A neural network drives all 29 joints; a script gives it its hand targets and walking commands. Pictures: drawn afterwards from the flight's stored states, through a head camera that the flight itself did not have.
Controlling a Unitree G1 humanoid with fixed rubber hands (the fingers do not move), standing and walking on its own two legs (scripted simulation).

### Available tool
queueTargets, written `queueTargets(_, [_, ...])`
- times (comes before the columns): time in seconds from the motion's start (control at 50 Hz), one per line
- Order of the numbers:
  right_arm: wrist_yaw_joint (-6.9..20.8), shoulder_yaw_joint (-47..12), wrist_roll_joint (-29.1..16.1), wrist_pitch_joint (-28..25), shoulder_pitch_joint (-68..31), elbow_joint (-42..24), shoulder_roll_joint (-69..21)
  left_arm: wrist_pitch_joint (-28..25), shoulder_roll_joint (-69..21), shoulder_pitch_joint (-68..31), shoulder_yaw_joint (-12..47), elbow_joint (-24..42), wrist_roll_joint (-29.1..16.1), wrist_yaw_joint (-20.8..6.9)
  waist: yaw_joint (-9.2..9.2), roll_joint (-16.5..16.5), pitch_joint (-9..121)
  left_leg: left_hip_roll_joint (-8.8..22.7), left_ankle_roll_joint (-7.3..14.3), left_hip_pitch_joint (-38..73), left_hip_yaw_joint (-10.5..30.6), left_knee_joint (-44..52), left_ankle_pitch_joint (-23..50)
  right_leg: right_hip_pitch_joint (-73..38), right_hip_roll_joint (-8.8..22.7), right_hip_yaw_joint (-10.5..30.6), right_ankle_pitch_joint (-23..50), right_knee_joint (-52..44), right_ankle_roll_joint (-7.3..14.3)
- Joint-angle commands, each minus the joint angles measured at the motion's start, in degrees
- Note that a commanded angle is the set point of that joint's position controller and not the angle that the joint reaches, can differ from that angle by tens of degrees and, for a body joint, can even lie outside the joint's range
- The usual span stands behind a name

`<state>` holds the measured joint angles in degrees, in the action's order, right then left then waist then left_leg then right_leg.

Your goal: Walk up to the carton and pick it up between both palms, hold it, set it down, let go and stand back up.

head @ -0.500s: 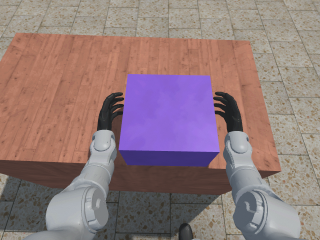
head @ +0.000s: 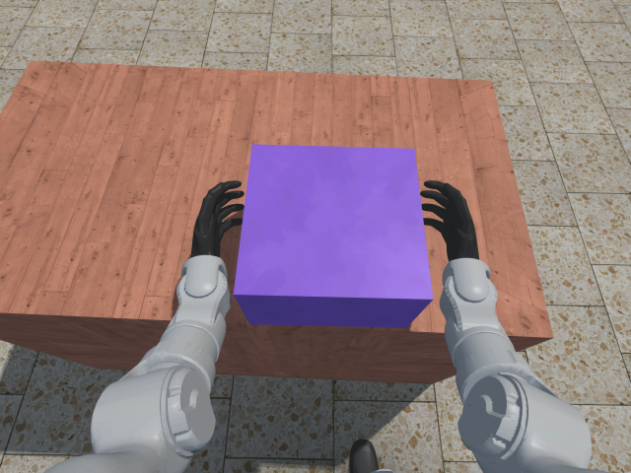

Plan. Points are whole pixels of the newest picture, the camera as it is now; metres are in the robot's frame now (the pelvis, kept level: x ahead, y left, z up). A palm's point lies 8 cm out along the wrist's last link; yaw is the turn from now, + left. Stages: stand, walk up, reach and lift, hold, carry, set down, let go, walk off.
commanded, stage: set down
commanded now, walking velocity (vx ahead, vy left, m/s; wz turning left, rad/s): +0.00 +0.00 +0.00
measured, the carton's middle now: (330, 238) +0.44 -0.02 -0.06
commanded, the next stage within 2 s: none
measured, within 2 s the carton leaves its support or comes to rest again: neither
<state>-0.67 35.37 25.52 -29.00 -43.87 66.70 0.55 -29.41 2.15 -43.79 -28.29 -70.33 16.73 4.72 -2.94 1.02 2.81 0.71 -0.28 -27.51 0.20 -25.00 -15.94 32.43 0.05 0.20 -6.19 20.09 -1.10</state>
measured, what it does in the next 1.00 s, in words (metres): lowers itself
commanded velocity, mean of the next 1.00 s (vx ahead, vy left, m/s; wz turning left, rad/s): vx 0.00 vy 0.00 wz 0.00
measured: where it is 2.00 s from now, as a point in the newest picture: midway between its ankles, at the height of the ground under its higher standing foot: outside the picture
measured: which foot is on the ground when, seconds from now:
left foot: down 0.00-1.00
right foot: down 0.00-1.00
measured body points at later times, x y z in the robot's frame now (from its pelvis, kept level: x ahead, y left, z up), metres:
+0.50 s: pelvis -0.03 +0.00 -0.02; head +0.11 +0.00 +0.41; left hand +0.43 +0.15 -0.02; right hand +0.40 -0.19 -0.03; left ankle -0.06 +0.11 -0.74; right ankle +0.02 -0.13 -0.74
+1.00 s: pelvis -0.06 -0.01 -0.06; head +0.06 -0.02 +0.37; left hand +0.42 +0.20 -0.01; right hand +0.41 -0.26 -0.01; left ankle -0.06 +0.11 -0.74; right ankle +0.02 -0.13 -0.74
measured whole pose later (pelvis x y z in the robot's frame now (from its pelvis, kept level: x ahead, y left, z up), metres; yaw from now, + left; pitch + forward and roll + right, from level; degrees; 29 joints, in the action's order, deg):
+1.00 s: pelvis -0.06 -0.01 -0.06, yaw +0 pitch +28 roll +0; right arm 3.5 -1.9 -20.4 -19.0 -62.9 86.4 19.3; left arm -27.2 19.7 -65.1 13.3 -97.2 -26.2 4.6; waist -2.9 1.6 13.9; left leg 1.1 -0.6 -57.5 0.2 -53.1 -23.5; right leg 63.0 -0.3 0.2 -13.0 47.9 -0.2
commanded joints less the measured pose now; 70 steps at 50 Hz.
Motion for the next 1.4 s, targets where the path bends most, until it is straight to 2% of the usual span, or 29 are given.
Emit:
queueTargets(0.0, [6.56, -6.37, 9.34, 1.38, -19.98, 3.5, -23.84, -0.47, -16.79, -28.67, 4.12, -2.96, 6.19, -4.82, 2.29, -1.27, 30.26, -0.04, -2.46, -7.09, -5.35, -0.29, 21.12, -18.66, 0.49, -5.73, 12.52, 6.12, 0.82])
queueTargets(0.12, [3.76, -6.67, 2.14, 0.47, -18.08, 7.42, -4.66, 0.68, -3.79, -25.84, 8.34, -3.22, 0.85, -0.91, 2.27, 2.61, 35.08, 1.52, -4.95, 1.74, -5.05, -4.91, 35.2, -8.84, -1.63, -4.98, 13.42, 5.42, 1.53])
queueTargets(0.14, [2.95, -7.25, -0.9, 0.14, -18.74, 10.44, -2.61, 0.65, -2.36, -26.76, 9.79, -2.16, -2.01, -0.05, 0.76, 2.25, 33.99, 1.89, -5.27, 1.69, -4.36, -5.06, 35.73, -8.93, -1.87, -5.43, 13.51, 5.51, 1.76])
queueTargets(0.24, [-0.4, -17.01, -13.93, 0.18, -22.1, 12.41, 4.22, 0.09, 9.04, -28.65, 12.36, -11.7, -11.37, 1.82, 4.82, -0.22, 39.11, -0.11, -4.32, -14.63, -6.41, -5.77, 24.75, -18.52, -0.79, -1.95, 23.08, 10.49, 0.52])
queueTargets(0.32, [-1.3, -20.67, -19.92, -1.15, -26.9, 13.68, 9.45, -2.95, 10.93, -35.25, 19.29, -15.52, -19.12, 2.69, 2.68, 1.77, 50.75, 0.66, -5.64, -12.29, -4.72, -11.49, 31.17, -11.88, -1.11, -1.31, 24.18, 14.12, 0.79])
queueTargets(0.38, [-1.35, -23.58, -23.9, -1.11, -27.9, 14.25, 12.99, -3.8, 12.88, -36.04, 21.17, -19.45, -22.28, 2.13, 2.58, 1.54, 55.26, 0.05, -6.62, -13.25, -4.7, -12.69, 29.81, -8.98, -1.15, -1.59, 22.44, 15.47, 0.52])
queueTargets(0.44, [-0.92, -23.91, -27.63, -0.97, -34.6, 17.99, 19.53, -3.24, 13.12, -43.2, 27.18, -18.62, -26.23, 3.04, 1.53, 7.38, 54.7, 1.5, -8.13, -5.04, -3.41, -16.31, 32.18, 4.77, -1.55, -4.19, 11.09, 16.02, 1.79])
queueTargets(0.46, [-0.66, -26.06, -28.67, -0.74, -34.82, 17.58, 21.28, -2.56, 15.85, -41.12, 27.12, -22.22, -28.15, 2.92, 4.08, 4.93, 55.02, 1.68, -7.62, -4.37, -3.34, -16.23, 31.31, 6.86, -1.59, -4.46, 10.79, 15.33, 1.91])
queueTargets(0.48, [-0.82, -27.09, -30.38, -0.15, -33.89, 19.21, 22.6, -2.38, 15.28, -42.36, 29.23, -21.03, -29.19, 3.09, 2.26, 6.74, 55.81, 1.4, -8.17, -4.57, -3.01, -16.91, 30.25, 7.95, -1.52, -4.63, 9.22, 15.07, 2.53])
queueTargets(0.54, [0.44, -34.01, -36.14, 1.32, -37.64, 18.83, 22.81, -3.16, 18.94, -42.87, 33.12, -28.35, -35.76, 2.15, 3.17, 0.44, 54.35, 0.36, -5.63, -15.34, -3.82, -17.1, 18.2, 5.26, -0.91, -3.34, 6.87, 18.37, 1.56])
queueTargets(0.58, [1.0, -36.11, -39.33, 1.72, -38.74, 13.36, 24.91, -3.15, 22.0, -44.28, 33.94, -22.7, -37.42, 2.77, 4.51, 0.44, 57.95, -0.6, -5.81, -16.72, -4.89, -18.07, 18.31, 2.64, -0.94, -3.88, 9.43, 21.07, 0.97])
queueTargets(0.62, [1.54, -38.06, -41.54, 3.08, -37.06, 19.97, 24.03, -2.38, 19.59, -43.28, 37.88, -27.84, -39.37, 1.52, 2.53, 0.94, 51.69, -0.39, -5.33, -19.39, -3.74, -18.55, 15.02, 6.45, -0.6, -3.35, 7.25, 21.87, 1.31])
queueTargets(0.64, [1.81, -41.36, -43.54, 3.87, -37.5, 22.61, 23.43, -2.5, 20.18, -41.35, 38.29, -32.75, -40.33, 0.91, 4.25, 0.34, 47.69, -0.64, -4.55, -22.55, -3.75, -18.05, 11.37, 6.24, -0.36, -2.98, 3.75, 21.96, 1.04])
queueTargets(0.7, [2.86, -43.91, -48.28, 4.25, -39.64, 14.99, 24.98, -2.14, 23.04, -46.06, 41.64, -21.48, -45.53, 0.73, 2.99, -0.3, 53.89, -0.96, -4.23, -24.17, -4.06, -20.91, 12.91, 5.48, -0.98, -3.62, 7.5, 25.57, 0.62])
queueTargets(0.74, [4.18, -45.09, -50.27, 6.58, -41.54, 15.47, 26.58, -0.26, 24.58, -46.28, 42.46, -21.41, -45.75, 0.78, 4.6, 1.45, 54.82, -1.2, -4.14, -22.03, -3.22, -22.34, 12.65, 8.0, -1.11, -3.14, 3.96, 25.49, 0.73])
queueTargets(0.82, [4.51, -44.3, -49.66, 7.23, -41.58, 14.97, 26.86, -0.26, 24.78, -48.38, 45.19, -20.54, -47.41, -0.21, 1.01, 0.75, 54.8, -1.3, -3.8, -26.54, -2.98, -23.71, 11.45, 7.09, -0.93, -3.37, 6.57, 27.54, 0.34])
queueTargets(0.84, [4.15, -43.43, -50.35, 6.71, -45.89, 8.95, 29.61, -0.06, 26.46, -50.77, 44.65, -15.84, -48.16, -0.28, 2.63, 0.87, 60.66, -1.65, -4.27, -27.54, -3.83, -24.82, 11.92, 4.27, -0.9, -2.45, 8.09, 28.1, 0.24])
queueTargets(0.88, [3.88, -41.75, -49.89, 7.04, -47.41, 6.54, 29.65, 0.47, 25.57, -51.87, 47.06, -12.7, -48.57, -0.58, 1.12, 3.28, 64.67, -1.75, -4.58, -25.19, -3.6, -25.11, 14.14, 3.15, -1.25, -2.71, 12.21, 29.56, 0.35])
queueTargets(0.96, [4.11, -41.62, -48.76, 8.46, -46.45, 8.23, 30.04, 1.2, 27.08, -50.49, 46.24, -15.59, -49.23, -0.93, 0.72, -0.35, 62.0, -2.14, -4.14, -30.61, -3.36, -26.68, 9.87, 1.75, -0.94, -2.07, 9.97, 29.99, -0.17])
queueTargets(0.98, [4.62, -43.0, -49.88, 9.0, -47.9, 5.41, 31.57, 1.43, 28.48, -53.15, 45.78, -11.11, -49.34, -0.51, 2.62, 2.18, 63.69, -1.78, -4.23, -27.71, -3.07, -25.4, 11.47, 1.56, -1.28, -2.42, 10.79, 30.64, -0.12])
queueTargets(1.06, [4.35, -42.08, -50.52, 11.19, -48.85, 4.9, 31.04, 3.99, 28.13, -51.99, 45.7, -10.57, -49.05, -0.04, 2.03, -0.88, 64.34, -1.91, -4.3, -28.63, -2.77, -25.59, 11.31, -0.32, -1.25, -2.17, 11.51, 30.21, -0.21])
queueTargets(1.1, [4.09, -43.92, -51.57, 12.72, -46.79, 7.75, 30.42, 5.67, 29.79, -49.24, 44.58, -14.21, -47.56, -0.56, 3.3, -0.89, 58.61, -2.03, -3.46, -30.14, -2.46, -24.84, 8.92, -3.52, -1.32, -1.45, 9.28, 30.17, -0.36])
queueTargets(1.12, [4.32, -41.9, -50.53, 13.89, -47.65, 12.58, 30.75, 6.63, 26.89, -51.25, 47.26, -18.44, -48.66, -1.23, 0.83, -1.54, 54.67, -1.3, -3.08, -29.72, -1.9, -23.09, 5.06, 1.01, -1.13, -2.11, 4.82, 28.05, -0.1])
queueTargets(1.14, [4.58, -43.97, -50.66, 14.22, -49.64, 15.08, 31.48, 6.81, 26.04, -50.8, 47.53, -22.94, -47.84, -0.99, 3.16, 0.37, 49.1, -1.68, -3.12, -30.21, -2.53, -23.15, 0.78, 3.12, -1.26, -1.44, -2.63, 27.66, 0.1])
queueTargets(1.2, [5.22, -42.04, -52.95, 15.43, -52.53, 11.43, 35.44, 8.77, 29.64, -59.05, 46.64, -8.09, -49.1, 0.15, 2.57, 3.68, 58.24, -0.66, -5.04, -20.23, -1.61, -23.47, 7.55, 3.02, -1.98, -3.9, 2.43, 27.4, -0.03])
queueTargets(1.22, [5.47, -46.14, -54.72, 16.81, -48.98, 16.32, 32.94, 9.85, 28.34, -53.86, 47.09, -16.29, -49.06, -0.23, 3.72, 2.18, 50.9, -1.05, -4.59, -22.51, -2.48, -23.91, 6.9, 2.84, -2.27, -2.53, 0.43, 26.45, 0.36])
queueTargets(1.34, [5.24, -45.12, -55.37, 18.56, -52.51, 6.82, 35.56, 11.78, 29.99, -54.13, 46.44, -5.01, -49.46, 0.62, 4.85, 1.02, 60.79, -1.65, -4.5, -20.74, -2.8, -21.7, 10.47, -6.37, -2.59, -2.2, 8.53, 26.69, 0.15])
queueTargets(1.36, [5.25, -46.02, -55.71, 18.73, -49.86, 13.72, 33.71, 12.82, 26.62, -53.74, 47.44, -11.95, -48.03, 0.11, 2.9, 1.0, 55.39, -1.26, -4.81, -21.22, -1.93, -22.29, 11.4, -3.89, -2.62, -2.74, 7.66, 26.4, 0.24])
queueTargets(1.38, [5.45, -46.31, -56.11, 18.71, -53.36, 10.27, 34.54, 13.2, 28.55, -54.86, 47.45, -10.3, -48.67, -0.43, 3.32, 0.1, 55.7, -1.47, -4.02, -21.76, -1.82, -22.09, 10.77, -5.1, -2.76, -2.49, 8.56, 26.43, 0.54])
